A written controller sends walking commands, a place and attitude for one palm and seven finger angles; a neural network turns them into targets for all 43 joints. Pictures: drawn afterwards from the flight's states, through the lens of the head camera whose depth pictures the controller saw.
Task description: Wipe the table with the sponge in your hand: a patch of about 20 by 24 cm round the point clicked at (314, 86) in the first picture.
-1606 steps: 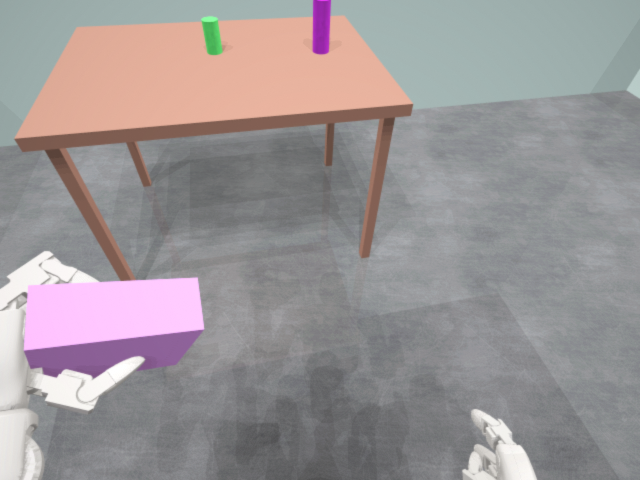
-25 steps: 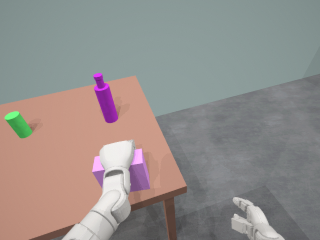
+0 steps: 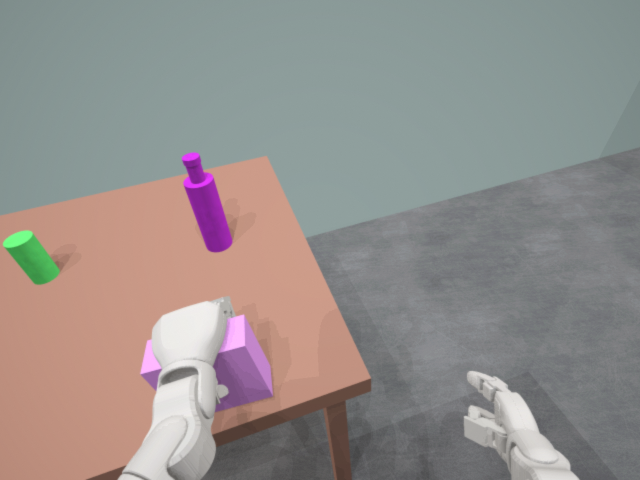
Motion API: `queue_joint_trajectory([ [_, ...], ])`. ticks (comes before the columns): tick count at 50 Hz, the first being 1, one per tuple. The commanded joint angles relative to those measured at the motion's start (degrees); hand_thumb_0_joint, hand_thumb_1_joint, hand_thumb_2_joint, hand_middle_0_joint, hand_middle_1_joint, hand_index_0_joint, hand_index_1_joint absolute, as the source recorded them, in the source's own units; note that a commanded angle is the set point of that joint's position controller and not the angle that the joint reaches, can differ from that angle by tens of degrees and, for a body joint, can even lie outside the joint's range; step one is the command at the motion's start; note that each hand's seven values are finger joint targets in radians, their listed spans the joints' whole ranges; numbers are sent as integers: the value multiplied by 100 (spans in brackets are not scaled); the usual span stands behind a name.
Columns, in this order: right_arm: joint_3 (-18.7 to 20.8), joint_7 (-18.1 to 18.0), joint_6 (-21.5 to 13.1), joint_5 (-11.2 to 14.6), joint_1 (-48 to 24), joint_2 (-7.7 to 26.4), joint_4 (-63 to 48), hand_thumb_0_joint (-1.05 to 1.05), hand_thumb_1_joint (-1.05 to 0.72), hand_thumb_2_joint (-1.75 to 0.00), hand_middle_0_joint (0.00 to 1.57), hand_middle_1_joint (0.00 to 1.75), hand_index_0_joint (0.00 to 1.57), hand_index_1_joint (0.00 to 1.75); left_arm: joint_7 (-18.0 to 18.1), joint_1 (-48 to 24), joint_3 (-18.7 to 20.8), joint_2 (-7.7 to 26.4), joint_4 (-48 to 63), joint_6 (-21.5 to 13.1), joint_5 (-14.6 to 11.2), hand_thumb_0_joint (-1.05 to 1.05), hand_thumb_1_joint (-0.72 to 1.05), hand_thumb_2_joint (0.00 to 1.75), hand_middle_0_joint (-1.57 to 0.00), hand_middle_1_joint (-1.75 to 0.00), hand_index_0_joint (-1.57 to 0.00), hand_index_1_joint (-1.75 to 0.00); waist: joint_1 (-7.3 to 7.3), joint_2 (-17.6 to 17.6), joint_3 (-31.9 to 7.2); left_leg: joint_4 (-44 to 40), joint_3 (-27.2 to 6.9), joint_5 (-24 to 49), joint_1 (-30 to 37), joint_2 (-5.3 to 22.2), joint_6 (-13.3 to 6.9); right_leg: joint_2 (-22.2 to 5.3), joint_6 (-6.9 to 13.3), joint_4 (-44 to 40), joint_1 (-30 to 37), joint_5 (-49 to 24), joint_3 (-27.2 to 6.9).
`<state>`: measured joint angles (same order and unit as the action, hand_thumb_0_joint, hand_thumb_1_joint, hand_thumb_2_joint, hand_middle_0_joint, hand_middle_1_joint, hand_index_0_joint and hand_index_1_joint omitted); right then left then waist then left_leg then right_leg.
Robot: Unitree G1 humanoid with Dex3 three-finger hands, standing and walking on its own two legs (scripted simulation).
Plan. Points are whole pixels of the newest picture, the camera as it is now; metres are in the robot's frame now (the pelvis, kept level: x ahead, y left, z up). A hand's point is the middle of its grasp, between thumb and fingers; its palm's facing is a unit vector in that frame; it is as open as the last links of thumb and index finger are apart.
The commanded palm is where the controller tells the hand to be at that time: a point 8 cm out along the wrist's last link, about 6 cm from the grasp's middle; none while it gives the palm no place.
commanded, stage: slide back across to the middle lane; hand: left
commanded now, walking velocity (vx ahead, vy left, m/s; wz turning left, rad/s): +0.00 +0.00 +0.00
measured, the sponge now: (218, 377) +0.26 +0.19 -0.01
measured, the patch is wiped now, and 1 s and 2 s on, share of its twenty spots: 0.95 0.95 0.95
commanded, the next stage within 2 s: wipe forward along the middle lane in 0.10 s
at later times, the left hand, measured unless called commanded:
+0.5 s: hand (191, 356) +0.26 +0.22 +0.04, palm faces -0.02 -0.11 -0.99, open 9.6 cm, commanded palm +0.24 +0.23 +0.08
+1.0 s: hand (187, 325) +0.31 +0.25 +0.03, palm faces -0.07 -0.06 -1.00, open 9.6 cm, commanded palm +0.29 +0.25 +0.07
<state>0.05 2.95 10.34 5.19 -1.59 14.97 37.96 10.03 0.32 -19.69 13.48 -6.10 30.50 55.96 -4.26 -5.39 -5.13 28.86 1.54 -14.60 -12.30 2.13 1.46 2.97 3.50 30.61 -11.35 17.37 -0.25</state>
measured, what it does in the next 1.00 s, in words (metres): stands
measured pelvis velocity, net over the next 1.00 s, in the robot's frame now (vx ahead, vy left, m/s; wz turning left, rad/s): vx -0.02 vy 0.00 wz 0.03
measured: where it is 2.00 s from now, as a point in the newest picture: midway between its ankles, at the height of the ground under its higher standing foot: outside the picture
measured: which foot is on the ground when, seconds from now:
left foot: down 0.00-1.00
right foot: down 0.00-1.00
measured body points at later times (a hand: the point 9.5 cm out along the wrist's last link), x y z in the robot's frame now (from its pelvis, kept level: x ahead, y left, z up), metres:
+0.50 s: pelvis -0.01 +0.00 +0.00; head -0.04 -0.04 +0.45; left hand +0.26 +0.22 +0.09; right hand +0.23 -0.21 -0.09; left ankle +0.01 +0.14 -0.73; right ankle -0.01 -0.08 -0.73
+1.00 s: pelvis -0.02 +0.00 -0.01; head -0.03 -0.04 +0.44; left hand +0.31 +0.24 +0.09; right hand +0.17 -0.24 -0.12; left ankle +0.01 +0.14 -0.73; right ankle -0.01 -0.08 -0.73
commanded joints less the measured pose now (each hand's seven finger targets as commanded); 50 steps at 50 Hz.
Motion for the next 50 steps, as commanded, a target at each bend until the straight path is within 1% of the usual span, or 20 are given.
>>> queue_joint_trajectory([
  [1,129,-49,-364,24,-1473,465,-983,0,-90,-90,20,30,20,30,-30,-664,614,764,495,53,59,0,10,130,-120,-160,-120,-160,-145,874,-391,-101,-114,1080,243,-378,-361,-100,23,-753,-62,-1468,-553],
  [4,133,-63,-395,13,-1442,479,-991,0,-90,-90,20,30,20,30,-33,-555,799,940,577,5,110,0,10,130,-120,-160,-120,-160,-203,717,-564,-138,-135,1158,295,-386,-350,-84,50,-711,57,-1497,-554],
  [7,127,-86,-456,3,-1434,459,-1013,0,-90,-90,20,30,20,30,-51,-248,816,919,594,-73,53,0,10,130,-120,-160,-120,-160,-224,882,-480,-92,-104,1142,274,-398,-370,-109,16,-744,60,-1565,-542],
  [12,140,-126,-479,-16,-1368,479,-933,0,-90,-90,20,30,20,30,-92,-726,606,745,498,-136,115,0,10,130,-120,-160,-120,-160,-98,876,-357,-118,-131,963,274,-369,-381,-95,20,-818,-206,-1221,-537],
  [14,155,-173,-483,-17,-1299,503,-886,0,-90,-90,20,30,20,30,-80,-1048,740,861,348,-172,136,0,10,130,-120,-160,-120,-160,-74,902,-367,-176,-159,806,258,-362,-380,-73,28,-861,-271,-924,-520],
  [15,154,-197,-499,-17,-1303,489,-891,0,-90,-90,20,30,20,30,-70,-1106,664,784,261,-207,144,0,10,130,-120,-160,-120,-160,-83,879,-356,-158,-134,739,238,-371,-389,-96,17,-851,-321,-802,-486],
  [19,169,-253,-524,-36,-1190,509,-814,0,-90,-90,20,30,20,30,6,-1208,917,902,-50,-341,162,0,10,130,-120,-160,-120,-160,-123,916,-591,-156,-143,836,170,-369,-367,-89,35,-739,-184,-1140,-447],
  [20,165,-264,-523,-32,-1175,501,-815,0,-90,-90,20,30,20,30,17,-1396,757,757,-97,-369,164,0,10,130,-120,-160,-120,-160,-75,975,-528,-154,-125,744,119,-363,-374,-100,16,-728,-273,-1039,-424],
  [24,166,-376,-519,-45,-1075,563,-710,0,-90,-90,20,30,20,30,74,-1725,1140,1097,-578,-387,132,0,10,130,-120,-160,-120,-160,-71,1086,-534,-167,-114,530,2,-370,-369,-119,-6,-831,-301,-781,-485],
  [26,153,-432,-528,-28,-1032,572,-683,0,-90,-90,20,30,20,30,76,-1789,1125,1079,-918,-371,119,0,10,130,-120,-160,-120,-160,-56,1156,-355,-135,-90,410,-92,-380,-374,-137,-31,-869,-441,-587,-444],
  [29,152,-480,-527,-8,-923,597,-673,0,-90,-90,20,30,20,30,10,-2106,1086,1064,-1220,-393,109,0,10,130,-120,-160,-120,-160,8,1072,-368,-148,-110,305,-173,-381,-367,-146,-26,-897,-533,-392,-465],
  [31,135,-508,-523,5,-831,605,-665,0,-90,-90,20,30,20,30,-24,-2429,886,924,-1475,-423,138,0,10,130,-120,-160,-120,-160,78,905,-253,-127,-78,121,-242,-383,-375,-159,-33,-874,-745,-163,-383],
  [33,150,-526,-521,3,-699,633,-623,0,-90,-90,20,30,20,30,-47,-2533,1004,1073,-1800,-478,199,0,10,130,-120,-160,-120,-160,63,922,-389,-67,-92,140,-344,-393,-374,-155,-19,-791,-736,-244,-377],
  [38,186,-550,-511,4,-468,657,-659,0,-90,-90,20,30,20,30,-44,-2865,980,1013,-2093,-705,165,0,10,130,-120,-160,-120,-160,136,998,-549,31,-68,121,-511,-371,-389,-174,-45,-698,-773,-410,-330],
  [39,209,-550,-505,8,-402,658,-648,0,-90,-90,20,30,20,30,-34,-2928,1103,1088,-2151,-752,153,0,10,130,-120,-160,-120,-160,153,1169,-634,19,-91,154,-541,-359,-384,-156,-55,-671,-718,-427,-315],
  [40,207,-563,-499,8,-395,671,-666,0,-90,-90,20,30,20,30,-14,-2878,1105,1107,-2223,-772,156,0,10,130,-120,-160,-120,-160,119,1125,-609,36,-86,120,-584,-368,-385,-159,-59,-665,-765,-355,-306],
  [41,209,-562,-501,10,-368,670,-642,0,-90,-90,20,30,20,30,10,-3047,1024,1018,-2252,-815,166,0,10,130,-120,-160,-120,-160,180,1069,-610,78,-70,159,-560,-354,-388,-161,-54,-632,-835,-489,-289],
  [44,245,-534,-487,14,-256,673,-651,0,-90,-90,20,30,20,30,61,-2960,1126,1040,-2335,-864,133,0,10,130,-120,-160,-120,-160,155,1163,-838,100,-84,318,-642,-343,-382,-159,-61,-538,-654,-840,-263],
  [48,241,-571,-470,11,-186,696,-558,0,-90,-90,20,30,20,30,129,-3384,1110,1161,-2566,-879,176,0,10,130,-120,-160,-120,-160,267,1098,-660,168,-50,168,-719,-342,-406,-187,-90,-583,-862,-708,-292],
  [50,247,-577,-466,8,-124,701,-551,0,-90,-90,20,30,20,30,148,-3482,1199,1288,-2660,-898,195,0,10,130,-120,-160,-120,-160,261,1072,-679,145,-77,112,-756,-332,-400,-177,-91,-568,-882,-547,-268],
])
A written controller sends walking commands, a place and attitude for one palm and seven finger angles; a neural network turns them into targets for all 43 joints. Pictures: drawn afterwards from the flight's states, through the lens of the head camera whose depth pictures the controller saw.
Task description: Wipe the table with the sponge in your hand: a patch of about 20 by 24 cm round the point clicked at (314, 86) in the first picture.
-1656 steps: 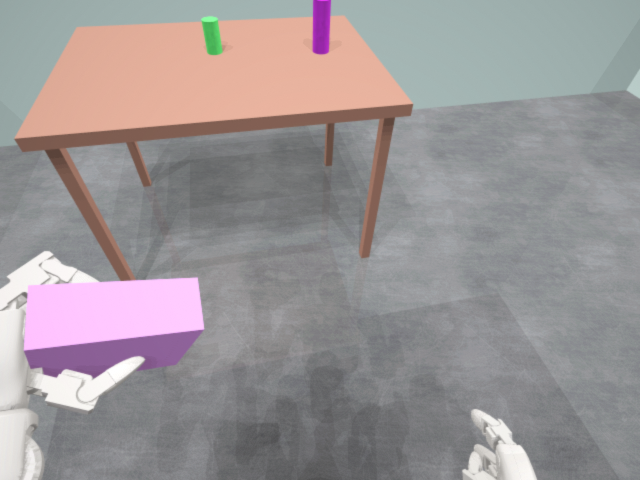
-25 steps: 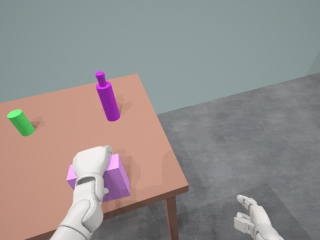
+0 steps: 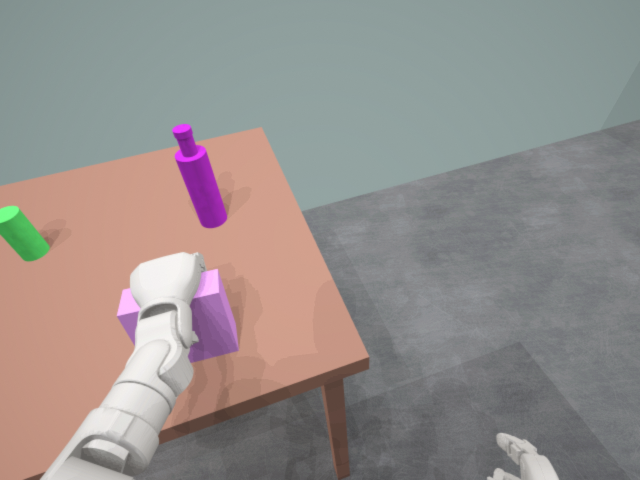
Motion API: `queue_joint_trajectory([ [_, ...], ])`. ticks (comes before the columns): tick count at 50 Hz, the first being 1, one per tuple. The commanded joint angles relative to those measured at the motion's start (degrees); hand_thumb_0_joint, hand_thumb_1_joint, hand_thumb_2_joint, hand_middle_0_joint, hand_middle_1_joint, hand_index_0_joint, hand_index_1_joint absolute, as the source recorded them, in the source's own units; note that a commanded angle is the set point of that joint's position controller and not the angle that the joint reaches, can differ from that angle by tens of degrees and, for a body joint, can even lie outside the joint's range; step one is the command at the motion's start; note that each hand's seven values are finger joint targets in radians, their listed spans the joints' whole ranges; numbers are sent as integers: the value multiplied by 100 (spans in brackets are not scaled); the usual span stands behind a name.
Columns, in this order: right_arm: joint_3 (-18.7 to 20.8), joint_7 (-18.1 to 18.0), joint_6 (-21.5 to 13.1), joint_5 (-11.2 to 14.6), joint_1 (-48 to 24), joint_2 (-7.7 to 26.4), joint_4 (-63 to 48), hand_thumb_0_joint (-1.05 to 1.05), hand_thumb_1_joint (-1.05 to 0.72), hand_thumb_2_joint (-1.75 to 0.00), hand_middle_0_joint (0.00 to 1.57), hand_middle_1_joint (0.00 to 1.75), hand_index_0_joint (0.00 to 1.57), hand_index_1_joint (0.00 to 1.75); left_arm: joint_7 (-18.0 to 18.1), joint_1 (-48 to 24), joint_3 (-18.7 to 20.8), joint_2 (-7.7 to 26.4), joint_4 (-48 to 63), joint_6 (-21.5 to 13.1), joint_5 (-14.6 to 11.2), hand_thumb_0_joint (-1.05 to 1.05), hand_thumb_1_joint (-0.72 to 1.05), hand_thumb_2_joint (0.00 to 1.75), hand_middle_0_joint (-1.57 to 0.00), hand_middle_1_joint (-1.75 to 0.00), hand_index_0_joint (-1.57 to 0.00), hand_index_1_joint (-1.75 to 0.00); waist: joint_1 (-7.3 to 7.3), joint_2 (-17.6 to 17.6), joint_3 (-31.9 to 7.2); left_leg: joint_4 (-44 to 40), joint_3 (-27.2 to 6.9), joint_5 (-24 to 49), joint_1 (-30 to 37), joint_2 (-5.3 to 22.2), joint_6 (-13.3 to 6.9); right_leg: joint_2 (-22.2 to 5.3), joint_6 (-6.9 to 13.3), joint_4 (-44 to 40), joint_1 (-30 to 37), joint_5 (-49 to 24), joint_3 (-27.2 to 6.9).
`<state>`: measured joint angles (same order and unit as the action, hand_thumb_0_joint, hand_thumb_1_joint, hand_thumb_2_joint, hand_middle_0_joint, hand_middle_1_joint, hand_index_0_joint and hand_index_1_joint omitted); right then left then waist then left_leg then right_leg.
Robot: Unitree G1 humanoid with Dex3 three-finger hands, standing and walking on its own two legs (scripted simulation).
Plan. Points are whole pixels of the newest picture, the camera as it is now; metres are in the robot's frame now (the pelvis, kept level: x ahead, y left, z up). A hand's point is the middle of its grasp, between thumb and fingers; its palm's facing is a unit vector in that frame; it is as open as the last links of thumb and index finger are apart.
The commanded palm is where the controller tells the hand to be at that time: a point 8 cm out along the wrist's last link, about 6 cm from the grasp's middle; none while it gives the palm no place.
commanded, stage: wipe forward along the middle lane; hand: left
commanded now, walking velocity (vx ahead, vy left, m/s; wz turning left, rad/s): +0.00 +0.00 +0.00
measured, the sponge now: (188, 331) +0.33 +0.24 -0.01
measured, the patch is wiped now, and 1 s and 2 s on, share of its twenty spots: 0.95 0.95 1.00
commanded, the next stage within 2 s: slide back across to the first lane in 0.82 s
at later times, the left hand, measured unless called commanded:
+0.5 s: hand (175, 273) +0.39 +0.27 +0.04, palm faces -0.10 -0.04 -0.99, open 9.6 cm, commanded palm +0.37 +0.27 +0.08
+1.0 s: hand (167, 256) +0.43 +0.29 +0.04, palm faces -0.10 -0.04 -0.99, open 9.6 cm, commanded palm +0.40 +0.30 +0.08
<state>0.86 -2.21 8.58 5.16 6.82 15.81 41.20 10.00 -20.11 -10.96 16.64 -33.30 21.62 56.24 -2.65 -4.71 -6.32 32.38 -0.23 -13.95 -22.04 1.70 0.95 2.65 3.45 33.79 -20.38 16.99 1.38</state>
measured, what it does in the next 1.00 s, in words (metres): stands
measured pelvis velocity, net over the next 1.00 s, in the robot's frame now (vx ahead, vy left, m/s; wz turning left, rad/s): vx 0.01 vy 0.03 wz -0.02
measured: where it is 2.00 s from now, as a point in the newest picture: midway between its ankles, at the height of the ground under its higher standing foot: outside the picture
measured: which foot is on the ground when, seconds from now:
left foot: down 0.00-1.00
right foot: down 0.00-1.00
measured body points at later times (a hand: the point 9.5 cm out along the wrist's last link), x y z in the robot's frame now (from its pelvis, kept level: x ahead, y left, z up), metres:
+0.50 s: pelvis +0.01 +0.00 +0.00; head +0.02 -0.02 +0.45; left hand +0.39 +0.26 +0.10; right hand +0.14 -0.26 -0.13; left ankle +0.03 +0.14 -0.73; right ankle +0.00 -0.08 -0.73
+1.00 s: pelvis +0.01 +0.03 +0.00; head +0.04 +0.02 +0.45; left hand +0.43 +0.29 +0.09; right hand +0.12 -0.24 -0.13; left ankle +0.03 +0.14 -0.73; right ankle +0.00 -0.08 -0.73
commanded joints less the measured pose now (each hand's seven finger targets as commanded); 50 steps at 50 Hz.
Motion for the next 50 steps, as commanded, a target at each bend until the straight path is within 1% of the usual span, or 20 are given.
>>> queue_joint_trajectory([
  [1,169,-72,-289,12,-944,622,-866,0,-90,-90,20,30,20,30,162,-1423,393,1039,-20,-14,161,0,10,130,-120,-160,-120,-160,82,1006,-606,-187,117,52,206,-294,-356,-154,-90,-889,41,-525,-421],
  [5,153,-99,-270,20,-860,620,-854,0,-90,-90,20,30,20,30,166,-1808,387,1132,-231,-66,163,0,10,130,-120,-160,-120,-160,159,1011,-632,-196,112,-49,98,-281,-358,-168,-123,-897,16,-358,-431],
  [8,147,-132,-271,13,-767,650,-782,0,-90,-90,20,30,20,30,163,-2098,564,1431,-547,-125,195,0,10,130,-120,-160,-120,-160,206,995,-644,-135,130,-68,22,-268,-364,-191,-138,-906,-27,-384,-463],
  [11,145,-127,-274,17,-642,645,-776,0,-90,-90,20,30,20,30,150,-2435,503,1441,-776,-215,240,0,10,130,-120,-160,-120,-160,258,749,-631,-149,107,-128,11,-250,-358,-184,-121,-881,-171,-200,-407],
  [13,172,-126,-276,-4,-537,659,-758,0,-90,-90,20,30,20,30,166,-2432,621,1552,-908,-294,261,0,10,130,-120,-160,-120,-160,241,865,-926,-76,134,74,-2,-248,-371,-192,-128,-815,27,-623,-439],
  [14,177,-110,-260,4,-514,650,-786,0,-90,-90,20,30,20,30,159,-2464,687,1615,-881,-333,265,0,10,130,-120,-160,-120,-160,211,701,-1048,-109,122,152,-10,-247,-353,-191,-107,-783,113,-714,-437],
  [15,184,-102,-252,-8,-440,654,-774,0,-90,-90,20,30,20,30,163,-2474,593,1514,-923,-368,283,0,10,130,-120,-160,-120,-160,257,804,-1079,-65,132,200,-3,-246,-366,-185,-119,-738,123,-846,-410],
  [18,193,-84,-231,-5,-377,694,-761,0,-90,-90,20,30,20,30,200,-2473,756,1713,-1103,-408,279,0,10,130,-120,-160,-120,-160,271,916,-980,-43,154,215,-147,-241,-376,-196,-140,-761,135,-1013,-427],
  [20,201,-92,-229,0,-333,702,-740,0,-90,-90,20,30,20,30,203,-2685,703,1706,-1110,-442,274,0,10,130,-120,-160,-120,-160,337,860,-1018,-40,158,228,-123,-237,-385,-197,-149,-752,106,-1014,-426],
  [24,229,-64,-213,3,-233,735,-687,0,-90,-90,20,30,20,30,216,-2775,909,1947,-1269,-468,278,0,10,130,-120,-160,-120,-160,307,802,-1172,-45,151,399,-169,-233,-374,-188,-124,-707,224,-1288,-419],
  [28,228,-40,-206,8,-122,772,-640,0,-90,-90,20,30,20,30,208,-2908,862,2013,-1425,-489,321,0,10,130,-120,-160,-120,-160,385,777,-1073,-2,179,434,-200,-225,-390,-191,-133,-699,143,-1436,-390],
  [31,248,-17,-200,5,-51,762,-646,0,-90,-90,20,30,20,30,205,-2896,776,1866,-1474,-527,330,0,10,130,-120,-160,-120,-160,373,669,-1179,-8,165,530,-109,-219,-388,-163,-110,-655,68,-1427,-314],
  [34,272,-11,-188,-8,-8,758,-642,0,-90,-90,20,30,20,30,218,-3031,824,1855,-1478,-569,292,0,10,130,-120,-160,-120,-160,388,801,-1355,-3,158,672,-104,-206,-386,-158,-110,-623,166,-1643,-297],
  [40,289,7,-177,-20,142,812,-546,0,-90,-90,20,30,20,30,307,-3201,961,2104,-1761,-602,361,0,10,130,-120,-160,-120,-160,426,792,-1352,24,121,668,-110,-175,-384,-129,-101,-572,-17,-1499,-228],
  [44,288,45,-164,-24,157,771,-559,0,-90,-90,20,30,20,30,317,-3341,844,1927,-1801,-599,356,0,10,130,-120,-160,-120,-160,445,623,-1431,25,109,785,-69,-165,-363,-110,-71,-528,-85,-1562,-185],
  [45,285,37,-155,-32,218,815,-527,0,-90,-90,20,30,20,30,342,-3367,902,2070,-1895,-587,408,0,10,130,-120,-160,-120,-160,466,606,-1343,31,81,710,-55,-151,-365,-93,-70,-525,-231,-1370,-157],
  [46,271,45,-160,-28,209,789,-545,0,-90,-90,20,30,20,30,339,-3466,694,1838,-1925,-568,405,0,10,130,-120,-160,-120,-160,513,557,-1234,16,76,645,-54,-148,-362,-82,-69,-538,-357,-1243,-126],
  [48,292,50,-151,-39,194,801,-553,0,-90,-90,20,30,20,30,389,-3426,1048,2245,-1804,-587,417,0,10,130,-120,-160,-120,-160,359,458,-1486,1,57,709,56,-135,-365,-80,-43,-529,-205,-1189,-136],
  [49,290,47,-163,-36,146,757,-628,0,-90,-90,20,30,20,30,370,-3530,989,2128,-1554,-633,364,0,10,130,-120,-160,-120,-160,321,315,-1698,-27,32,876,160,-143,-353,-72,-20,-487,-81,-1319,-122],
  [50,309,44,-162,-44,190,774,-594,0,-90,-90,20,30,20,30,392,-3414,1083,2256,-1572,-635,394,0,10,130,-120,-160,-120,-160,310,345,-1736,-15,26,899,242,-131,-367,-68,-25,-484,-58,-1296,-112],
])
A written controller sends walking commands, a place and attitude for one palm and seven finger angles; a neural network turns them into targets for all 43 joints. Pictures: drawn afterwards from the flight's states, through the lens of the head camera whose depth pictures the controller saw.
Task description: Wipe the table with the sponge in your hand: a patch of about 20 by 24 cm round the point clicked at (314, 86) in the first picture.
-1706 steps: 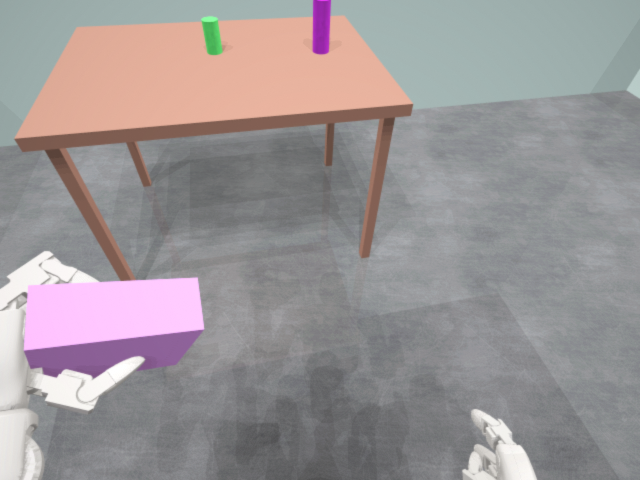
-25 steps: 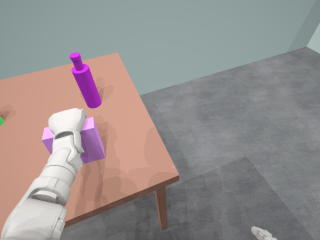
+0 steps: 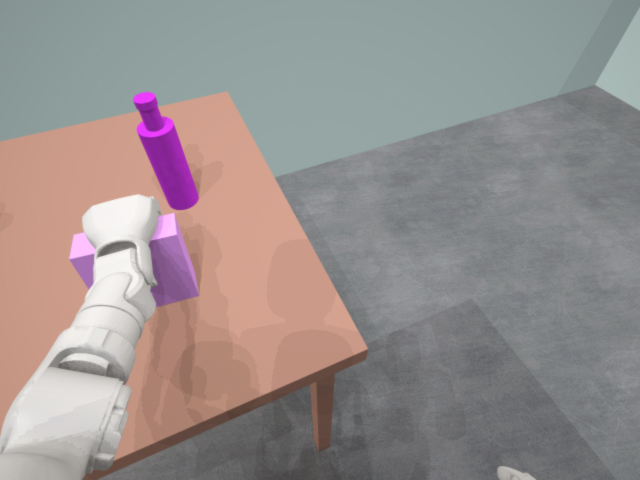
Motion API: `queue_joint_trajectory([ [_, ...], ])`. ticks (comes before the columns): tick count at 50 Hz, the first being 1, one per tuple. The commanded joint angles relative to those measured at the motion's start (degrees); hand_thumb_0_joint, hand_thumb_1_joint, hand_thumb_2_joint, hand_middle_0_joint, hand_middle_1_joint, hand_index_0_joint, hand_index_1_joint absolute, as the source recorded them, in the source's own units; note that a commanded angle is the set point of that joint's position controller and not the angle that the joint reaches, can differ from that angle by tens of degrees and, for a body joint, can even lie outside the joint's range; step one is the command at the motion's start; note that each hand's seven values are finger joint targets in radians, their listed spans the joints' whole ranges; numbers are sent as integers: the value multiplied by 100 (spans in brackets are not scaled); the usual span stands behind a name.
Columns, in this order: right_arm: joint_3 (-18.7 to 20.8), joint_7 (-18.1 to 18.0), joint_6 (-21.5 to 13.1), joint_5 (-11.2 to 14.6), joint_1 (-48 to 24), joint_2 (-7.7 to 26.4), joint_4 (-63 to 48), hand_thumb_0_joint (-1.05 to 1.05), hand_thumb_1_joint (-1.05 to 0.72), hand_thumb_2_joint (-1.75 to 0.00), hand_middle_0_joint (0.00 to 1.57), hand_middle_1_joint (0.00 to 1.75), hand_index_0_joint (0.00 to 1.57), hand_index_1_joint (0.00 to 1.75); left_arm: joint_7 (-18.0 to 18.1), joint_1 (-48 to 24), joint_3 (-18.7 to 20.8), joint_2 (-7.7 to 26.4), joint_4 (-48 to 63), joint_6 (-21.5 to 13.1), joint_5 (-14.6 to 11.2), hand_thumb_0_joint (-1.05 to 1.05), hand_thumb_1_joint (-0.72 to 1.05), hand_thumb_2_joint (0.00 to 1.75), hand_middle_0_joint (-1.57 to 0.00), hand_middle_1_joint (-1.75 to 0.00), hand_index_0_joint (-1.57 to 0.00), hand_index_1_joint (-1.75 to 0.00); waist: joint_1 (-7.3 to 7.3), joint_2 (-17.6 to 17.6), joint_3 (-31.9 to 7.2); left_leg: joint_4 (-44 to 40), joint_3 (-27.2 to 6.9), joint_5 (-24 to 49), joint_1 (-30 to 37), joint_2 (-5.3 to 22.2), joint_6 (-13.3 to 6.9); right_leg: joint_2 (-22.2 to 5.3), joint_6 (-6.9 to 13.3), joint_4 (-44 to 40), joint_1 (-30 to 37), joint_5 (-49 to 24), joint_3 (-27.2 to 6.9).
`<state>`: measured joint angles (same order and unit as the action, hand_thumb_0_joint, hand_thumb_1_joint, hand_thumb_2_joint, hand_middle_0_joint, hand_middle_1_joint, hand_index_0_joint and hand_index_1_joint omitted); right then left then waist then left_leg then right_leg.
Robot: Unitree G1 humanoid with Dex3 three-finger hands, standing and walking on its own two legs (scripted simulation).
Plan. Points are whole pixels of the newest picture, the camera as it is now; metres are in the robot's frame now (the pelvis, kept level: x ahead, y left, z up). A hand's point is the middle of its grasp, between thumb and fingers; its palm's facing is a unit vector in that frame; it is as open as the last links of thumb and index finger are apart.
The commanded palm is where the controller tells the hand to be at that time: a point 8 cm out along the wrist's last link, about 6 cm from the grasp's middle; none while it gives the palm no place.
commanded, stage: slide back across to the first lane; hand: left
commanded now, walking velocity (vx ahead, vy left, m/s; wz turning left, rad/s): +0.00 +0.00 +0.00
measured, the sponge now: (145, 277) +0.40 +0.27 -0.01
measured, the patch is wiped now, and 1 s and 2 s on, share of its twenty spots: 0.95 1.00 1.00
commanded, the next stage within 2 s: wipe back along the first lane in 0.56 s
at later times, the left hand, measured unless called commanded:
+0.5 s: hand (104, 257) +0.40 +0.31 +0.05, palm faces -0.09 -0.06 -0.99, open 9.6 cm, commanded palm +0.36 +0.32 +0.10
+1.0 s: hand (82, 278) +0.36 +0.33 +0.04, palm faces -0.09 -0.04 -1.00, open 9.6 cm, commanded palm +0.33 +0.31 +0.08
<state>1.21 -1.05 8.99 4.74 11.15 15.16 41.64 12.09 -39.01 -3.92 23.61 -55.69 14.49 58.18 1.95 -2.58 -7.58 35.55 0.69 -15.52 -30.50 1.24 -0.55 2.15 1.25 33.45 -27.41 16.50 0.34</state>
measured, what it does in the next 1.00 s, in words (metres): stands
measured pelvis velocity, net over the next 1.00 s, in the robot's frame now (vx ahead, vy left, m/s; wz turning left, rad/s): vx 0.03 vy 0.01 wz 0.02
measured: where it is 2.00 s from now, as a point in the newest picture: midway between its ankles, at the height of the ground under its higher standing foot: outside the picture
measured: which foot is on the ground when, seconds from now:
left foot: down 0.00-1.00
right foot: down 0.00-1.00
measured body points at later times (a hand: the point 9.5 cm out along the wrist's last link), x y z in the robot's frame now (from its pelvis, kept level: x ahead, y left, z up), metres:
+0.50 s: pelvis +0.02 +0.01 +0.01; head +0.05 +0.00 +0.46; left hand +0.40 +0.31 +0.10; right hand +0.14 -0.26 -0.12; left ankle +0.02 +0.11 -0.73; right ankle +0.00 -0.11 -0.73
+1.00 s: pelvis +0.03 +0.01 +0.01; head +0.05 -0.01 +0.46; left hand +0.36 +0.33 +0.10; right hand +0.19 -0.25 -0.11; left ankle +0.02 +0.11 -0.73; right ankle +0.00 -0.11 -0.73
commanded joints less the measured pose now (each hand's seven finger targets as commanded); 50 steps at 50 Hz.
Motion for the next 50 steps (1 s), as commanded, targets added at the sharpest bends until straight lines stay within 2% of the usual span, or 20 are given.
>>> queue_joint_trajectory([
  [1,266,-61,-199,-1,-257,842,-657,0,-90,-90,20,30,20,30,189,-1455,389,1566,693,84,185,0,10,130,-120,-160,-120,-160,-164,172,-1603,-345,-60,1078,1080,-90,-220,-17,194,-468,699,-1293,-3],
  [5,231,-71,-212,28,-348,864,-664,0,-90,-90,20,30,20,30,181,-1634,403,1699,790,157,167,0,10,130,-120,-160,-120,-160,-126,221,-1277,-486,-117,905,1100,-76,-228,-6,183,-569,617,-984,45],
  [8,228,-79,-232,37,-341,865,-655,0,-90,-90,20,30,20,30,123,-1683,459,1870,798,199,235,0,10,130,-120,-160,-120,-160,-151,120,-1315,-524,-140,913,1210,-83,-235,-6,203,-622,637,-899,49],
  [11,235,-76,-247,21,-313,861,-661,0,-90,-90,20,30,20,30,20,-1586,373,1777,869,131,288,0,10,130,-120,-160,-120,-160,-151,-43,-1356,-525,-167,1056,1360,-80,-227,8,238,-600,620,-973,68],
  [14,242,-80,-249,25,-367,848,-735,0,-90,-90,20,30,20,30,-84,-1371,453,1771,1113,14,209,0,10,130,-120,-160,-120,-160,-211,32,-1538,-528,-160,1339,1431,-77,-226,4,252,-599,881,-1329,46],
  [18,272,-39,-223,7,-385,871,-766,0,-90,-90,20,30,20,30,-133,-751,509,1749,1381,-58,192,0,10,130,-120,-160,-120,-160,-283,17,-1457,-473,-132,1589,1526,-100,-240,5,264,-620,949,-1664,47],
  [19,266,-52,-227,18,-441,855,-799,0,-90,-90,20,30,20,30,-156,-881,515,1736,1522,-92,143,0,10,130,-120,-160,-120,-160,-255,40,-1473,-497,-144,1619,1534,-94,-240,2,265,-617,1011,-1688,45],
  [23,261,-57,-202,9,-425,927,-734,0,-90,-90,20,30,20,30,-188,-676,713,2084,1527,-89,235,0,10,130,-120,-160,-120,-160,-257,119,-1305,-462,-99,1667,1462,-138,-267,-19,258,-633,1085,-1949,5],
  [24,265,-50,-211,17,-460,889,-780,0,-90,-90,20,30,20,30,-221,-651,686,1991,1663,-118,219,0,10,130,-120,-160,-120,-160,-290,-14,-1363,-478,-119,1828,1511,-144,-253,-20,282,-594,1137,-2022,22],
  [27,263,-44,-197,4,-443,938,-762,0,-90,-90,20,30,20,30,-275,-377,853,2227,1692,-133,229,0,10,130,-120,-160,-120,-160,-318,39,-1314,-434,-83,1877,1503,-169,-265,-28,274,-605,1220,-2208,11],
  [29,270,-54,-205,20,-507,902,-821,0,-90,-90,20,30,20,30,-347,-483,789,2137,1895,-194,199,0,10,130,-120,-160,-120,-160,-286,-43,-1362,-446,-91,1959,1563,-162,-267,-42,276,-601,1249,-2267,-4],
  [31,274,-64,-210,7,-461,950,-776,0,-90,-90,20,30,20,30,-384,-419,886,2325,1830,-232,228,0,10,130,-120,-160,-120,-160,-262,-26,-1226,-409,-79,1888,1569,-168,-281,-37,272,-624,1166,-2241,-8],
  [33,287,-64,-217,-7,-451,941,-814,0,-90,-90,20,30,20,30,-425,-137,970,2346,1938,-325,187,0,10,130,-120,-160,-120,-160,-326,34,-1400,-376,-50,2050,1598,-184,-287,-47,271,-610,1345,-2537,-29],
  [34,288,-58,-230,6,-513,897,-895,0,-90,-90,20,30,20,30,-482,-17,805,2057,2086,-378,109,0,10,130,-120,-160,-120,-160,-319,33,-1484,-383,-66,2174,1603,-187,-281,-53,268,-599,1426,-2670,-37],
  [38,302,-33,-225,8,-520,930,-885,0,-90,-90,20,30,20,30,-523,447,683,1820,2097,-390,28,0,10,130,-120,-160,-120,-160,-285,239,-1174,-342,-47,2020,1563,-179,-288,-35,247,-642,1195,-2597,-20],
  [39,295,-33,-236,18,-582,890,-928,0,-90,-90,20,30,20,30,-558,349,536,1610,2201,-401,-8,0,10,130,-120,-160,-120,-160,-245,247,-1148,-375,-50,2004,1565,-171,-288,-42,246,-658,1184,-2535,-8],
  [40,311,-32,-228,0,-545,941,-883,0,-90,-90,20,30,20,30,-532,382,667,1797,2242,-396,11,0,10,130,-120,-160,-120,-160,-276,215,-1162,-350,-61,1992,1620,-170,-293,-33,255,-645,1151,-2486,-28],
  [41,306,-27,-225,1,-578,917,-905,0,-90,-90,20,30,20,30,-527,459,565,1698,2297,-377,31,0,10,130,-120,-160,-120,-160,-278,98,-1159,-351,-58,1947,1624,-191,-289,-33,258,-646,1120,-2400,-22],
  [46,298,-21,-222,3,-665,893,-937,0,-90,-90,20,30,20,30,-489,693,408,1416,2464,-246,-23,0,10,130,-120,-160,-120,-160,-297,146,-1113,-364,-118,1894,1656,-166,-262,-11,272,-612,1009,-2150,52],
  [50,281,-14,-228,13,-800,870,-1029,0,-90,-90,20,30,20,30,-474,1233,366,1222,2700,-137,-154,0,10,130,-120,-160,-120,-160,-397,213,-1157,-383,-174,1929,1670,-163,-241,1,279,-586,1126,-2132,69],
])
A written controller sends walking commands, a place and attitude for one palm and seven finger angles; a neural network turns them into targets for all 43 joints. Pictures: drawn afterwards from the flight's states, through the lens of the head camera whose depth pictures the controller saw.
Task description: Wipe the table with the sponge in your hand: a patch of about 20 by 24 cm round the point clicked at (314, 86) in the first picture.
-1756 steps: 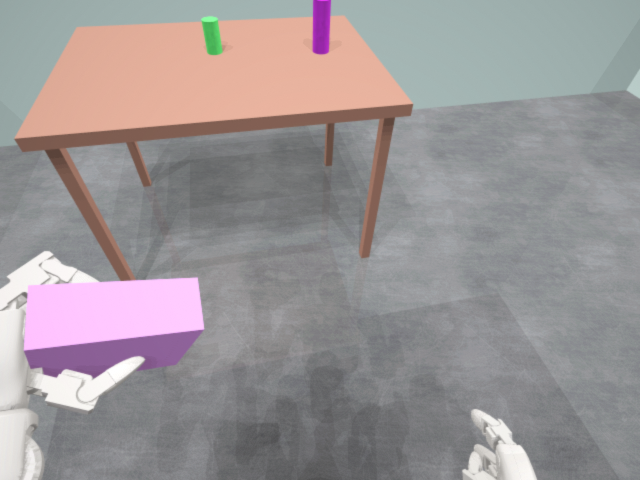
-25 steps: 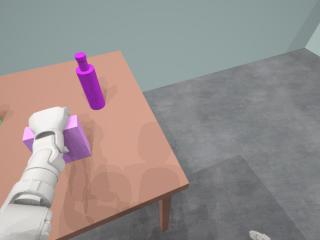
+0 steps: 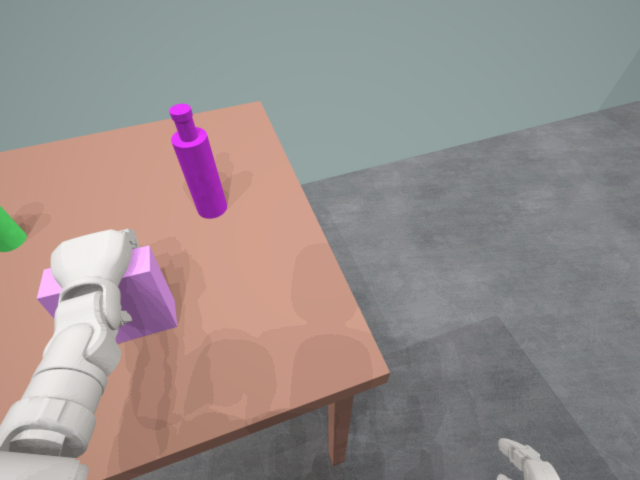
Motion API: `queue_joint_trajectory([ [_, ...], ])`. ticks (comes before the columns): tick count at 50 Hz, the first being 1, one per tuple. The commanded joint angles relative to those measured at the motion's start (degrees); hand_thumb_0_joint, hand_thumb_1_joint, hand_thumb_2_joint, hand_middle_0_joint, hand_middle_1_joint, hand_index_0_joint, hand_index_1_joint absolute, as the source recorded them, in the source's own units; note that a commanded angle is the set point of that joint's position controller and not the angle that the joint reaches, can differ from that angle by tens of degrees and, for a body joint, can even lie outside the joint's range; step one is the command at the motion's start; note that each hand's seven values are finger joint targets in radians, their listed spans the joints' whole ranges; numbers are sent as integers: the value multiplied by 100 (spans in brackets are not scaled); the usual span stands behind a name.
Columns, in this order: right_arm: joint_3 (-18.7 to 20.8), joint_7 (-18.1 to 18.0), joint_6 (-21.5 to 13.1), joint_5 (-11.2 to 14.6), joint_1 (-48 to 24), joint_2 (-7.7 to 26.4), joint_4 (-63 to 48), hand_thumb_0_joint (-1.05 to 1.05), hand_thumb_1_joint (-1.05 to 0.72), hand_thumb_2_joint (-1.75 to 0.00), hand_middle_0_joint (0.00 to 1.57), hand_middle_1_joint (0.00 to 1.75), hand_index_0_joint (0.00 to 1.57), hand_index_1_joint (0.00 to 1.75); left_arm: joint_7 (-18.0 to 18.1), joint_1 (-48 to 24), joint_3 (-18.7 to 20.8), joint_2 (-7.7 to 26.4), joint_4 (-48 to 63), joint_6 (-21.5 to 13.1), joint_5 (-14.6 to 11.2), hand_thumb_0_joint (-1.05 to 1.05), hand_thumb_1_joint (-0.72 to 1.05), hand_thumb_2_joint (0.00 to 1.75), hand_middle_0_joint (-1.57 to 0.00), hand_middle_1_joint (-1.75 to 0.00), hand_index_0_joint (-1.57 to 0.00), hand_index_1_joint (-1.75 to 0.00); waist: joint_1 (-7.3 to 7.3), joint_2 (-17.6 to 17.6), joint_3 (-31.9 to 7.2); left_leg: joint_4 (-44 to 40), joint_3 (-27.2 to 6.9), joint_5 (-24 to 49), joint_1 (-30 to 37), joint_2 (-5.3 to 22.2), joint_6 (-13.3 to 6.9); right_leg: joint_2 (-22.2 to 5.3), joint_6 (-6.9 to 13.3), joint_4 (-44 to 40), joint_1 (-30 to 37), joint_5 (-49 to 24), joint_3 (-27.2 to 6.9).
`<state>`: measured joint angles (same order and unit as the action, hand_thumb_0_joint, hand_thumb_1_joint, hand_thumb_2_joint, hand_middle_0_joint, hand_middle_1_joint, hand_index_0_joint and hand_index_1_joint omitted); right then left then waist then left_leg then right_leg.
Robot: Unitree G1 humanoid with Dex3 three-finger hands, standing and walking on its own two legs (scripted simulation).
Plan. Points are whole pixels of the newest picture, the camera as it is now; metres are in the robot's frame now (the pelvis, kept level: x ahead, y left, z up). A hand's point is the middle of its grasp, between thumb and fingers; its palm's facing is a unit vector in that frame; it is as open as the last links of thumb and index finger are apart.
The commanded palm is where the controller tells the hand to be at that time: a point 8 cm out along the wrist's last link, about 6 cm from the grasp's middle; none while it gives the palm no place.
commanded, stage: wipe back along the first lane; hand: left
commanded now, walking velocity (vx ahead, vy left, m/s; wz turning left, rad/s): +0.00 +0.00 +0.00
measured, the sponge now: (121, 309) +0.33 +0.32 -0.01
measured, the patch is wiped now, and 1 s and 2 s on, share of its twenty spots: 1.00 1.00 1.00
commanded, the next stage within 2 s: lift the sponge slowly off the table in 1.28 s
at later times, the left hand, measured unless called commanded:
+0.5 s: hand (111, 313) +0.30 +0.30 +0.04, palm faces -0.04 -0.06 -1.00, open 9.6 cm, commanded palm +0.26 +0.29 +0.08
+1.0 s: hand (113, 354) +0.25 +0.27 +0.04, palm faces -0.02 -0.06 -1.00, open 9.6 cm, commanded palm +0.20 +0.26 +0.07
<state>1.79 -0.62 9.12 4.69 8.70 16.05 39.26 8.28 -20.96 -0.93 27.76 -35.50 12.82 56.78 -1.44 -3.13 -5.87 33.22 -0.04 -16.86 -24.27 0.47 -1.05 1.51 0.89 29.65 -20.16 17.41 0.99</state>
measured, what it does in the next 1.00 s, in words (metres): stands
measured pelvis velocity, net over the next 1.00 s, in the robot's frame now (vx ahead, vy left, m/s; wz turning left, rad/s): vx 0.00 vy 0.00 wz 0.00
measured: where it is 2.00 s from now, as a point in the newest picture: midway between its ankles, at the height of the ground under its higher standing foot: outside the picture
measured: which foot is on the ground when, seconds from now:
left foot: down 0.00-1.00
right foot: down 0.00-1.00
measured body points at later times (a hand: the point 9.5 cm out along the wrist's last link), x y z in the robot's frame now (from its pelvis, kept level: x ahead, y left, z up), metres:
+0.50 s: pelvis +0.00 +0.00 +0.00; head +0.00 -0.02 +0.45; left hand +0.30 +0.30 +0.09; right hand +0.20 -0.23 -0.10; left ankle -0.01 +0.11 -0.73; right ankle -0.03 -0.12 -0.73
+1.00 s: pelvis +0.00 +0.00 +0.00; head -0.01 -0.04 +0.45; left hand +0.24 +0.27 +0.09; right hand +0.22 -0.23 -0.09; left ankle -0.01 +0.11 -0.73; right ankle -0.03 -0.12 -0.73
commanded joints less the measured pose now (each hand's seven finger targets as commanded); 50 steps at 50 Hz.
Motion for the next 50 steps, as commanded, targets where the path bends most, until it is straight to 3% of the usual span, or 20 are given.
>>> queue_joint_trajectory([
  [1,209,-55,-237,18,-594,765,-802,0,-90,-90,20,30,20,30,-87,-513,-45,674,721,73,-33,0,10,130,-120,-160,-120,-160,-31,232,-1238,-165,-95,1985,1045,-77,-187,64,309,-229,317,-2126,18],
  [4,185,-50,-259,34,-690,751,-872,0,-90,-90,20,30,20,30,-82,-191,67,647,810,177,-124,0,10,130,-120,-160,-120,-160,-91,475,-1199,-222,-139,1972,934,-58,-173,66,310,-215,454,-2121,48],
  [8,145,-66,-255,38,-791,766,-882,0,-90,-90,20,30,20,30,-68,0,28,688,978,348,-110,0,10,130,-120,-160,-120,-160,-105,466,-980,-269,-138,1715,908,-85,-165,69,296,-269,381,-1879,35],
  [9,124,-59,-258,59,-869,712,-949,0,-90,-90,20,30,20,30,-105,-150,-188,411,1141,377,-140,0,10,130,-120,-160,-120,-160,-71,411,-942,-328,-185,1714,936,-64,-155,70,300,-268,342,-1753,71],
  [11,125,-70,-264,41,-866,745,-921,0,-90,-90,20,30,20,30,-80,19,-46,619,1146,454,-119,0,10,130,-120,-160,-120,-160,-124,317,-871,-331,-191,1544,977,-77,-162,86,314,-292,292,-1528,63],
  [14,96,-65,-275,52,-956,679,-1002,0,-90,-90,20,30,20,30,-138,39,-263,337,1393,492,-147,0,10,130,-120,-160,-120,-160,-106,309,-925,-355,-212,1617,1022,-77,-154,86,317,-280,371,-1569,76],
  [15,97,-66,-280,39,-950,700,-992,0,-90,-90,20,30,20,30,-127,220,-172,448,1396,505,-148,0,10,130,-120,-160,-120,-160,-150,327,-860,-349,-230,1567,1038,-72,-154,99,320,-281,335,-1496,78],
  [19,73,-60,-304,42,-1050,655,-1033,0,-90,-90,20,30,20,30,-160,336,-240,303,1628,532,-186,0,10,130,-120,-160,-120,-160,-137,353,-844,-369,-215,1649,1043,-72,-147,86,319,-288,451,-1649,65],
  [22,57,-58,-333,23,-1102,668,-1049,0,-90,-90,20,30,20,30,-148,751,-151,376,1773,551,-215,0,10,130,-120,-160,-120,-160,-213,394,-826,-360,-201,1674,1062,-92,-149,79,313,-299,529,-1780,38],
  [24,45,-68,-330,30,-1162,641,-1068,0,-90,-90,20,30,20,30,-169,618,-230,290,1944,589,-245,0,10,130,-120,-160,-120,-160,-158,409,-796,-401,-204,1648,1069,-82,-151,76,302,-329,559,-1763,30],
  [28,39,-79,-376,6,-1213,653,-1053,0,-90,-90,20,30,20,30,-158,1113,-27,460,2036,599,-257,0,10,130,-120,-160,-120,-160,-260,440,-773,-377,-151,1700,1090,-125,-155,58,298,-351,707,-2004,-40],
  [32,33,-33,-428,-1,-1297,615,-1105,0,-90,-90,20,30,20,30,-168,1504,-202,216,2409,585,-284,0,10,130,-120,-160,-120,-160,-273,348,-750,-377,-151,1823,1147,-123,-146,56,301,-335,741,-2160,-70],
  [38,52,-2,-497,-22,-1408,596,-1128,0,-90,-90,20,30,20,30,-96,2068,-169,132,2892,619,-345,0,10,130,-120,-160,-120,-160,-317,500,-749,-352,-131,1944,1160,-125,-138,41,281,-290,850,-2490,-112],
  [39,47,2,-508,-19,-1455,565,-1178,0,-90,-90,20,30,20,30,-100,2153,-243,-6,2994,644,-394,0,10,130,-120,-160,-120,-160,-311,475,-711,-401,-148,1896,1151,-108,-136,39,272,-309,864,-2388,-82],
  [40,48,-7,-505,-19,-1441,587,-1138,0,-90,-90,20,30,20,30,-73,2184,-168,114,2977,658,-384,0,10,130,-120,-160,-120,-160,-323,501,-592,-408,-155,1776,1130,-114,-135,55,276,-333,794,-2242,-115],
  [44,55,-14,-514,-22,-1527,571,-1128,0,-90,-90,20,30,20,30,-39,2206,-277,-20,3124,727,-367,0,10,130,-120,-160,-120,-160,-324,531,-600,-443,-166,1725,1180,-104,-136,57,282,-364,773,-2120,-126],
  [48,57,20,-570,-35,-1600,528,-1173,0,-90,-90,20,30,20,30,-11,2872,-336,-159,3352,696,-428,0,10,130,-120,-160,-120,-160,-396,687,-680,-351,-126,1841,1215,-131,-141,24,261,-304,910,-2514,-170],
  [49,57,30,-555,-38,-1617,536,-1155,0,-90,-90,20,30,20,30,-3,2874,-271,-91,3397,697,-423,0,10,130,-120,-160,-120,-160,-383,622,-639,-389,-151,1806,1198,-118,-123,35,275,-312,902,-2423,-209],
  [50,43,37,-555,-39,-1656,508,-1184,0,-90,-90,20,30,20,30,6,2950,-402,-232,3500,699,-437,0,10,130,-120,-160,-120,-160,-386,593,-565,-394,-135,1748,1192,-125,-131,31,265,-314,871,-2360,-193],
])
